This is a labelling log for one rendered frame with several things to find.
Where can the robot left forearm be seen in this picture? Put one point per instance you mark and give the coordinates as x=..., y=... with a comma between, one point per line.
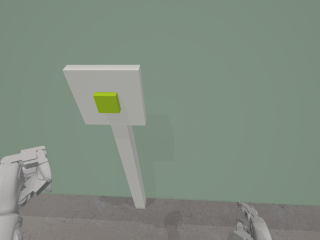
x=10, y=223

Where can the button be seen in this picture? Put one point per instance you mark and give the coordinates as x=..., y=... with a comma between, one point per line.
x=107, y=102

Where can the right robot hand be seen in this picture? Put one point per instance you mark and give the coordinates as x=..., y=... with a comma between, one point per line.
x=255, y=229

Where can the left robot hand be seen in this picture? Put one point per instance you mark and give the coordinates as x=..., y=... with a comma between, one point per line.
x=36, y=169

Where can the panel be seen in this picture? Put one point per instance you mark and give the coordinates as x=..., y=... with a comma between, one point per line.
x=126, y=80

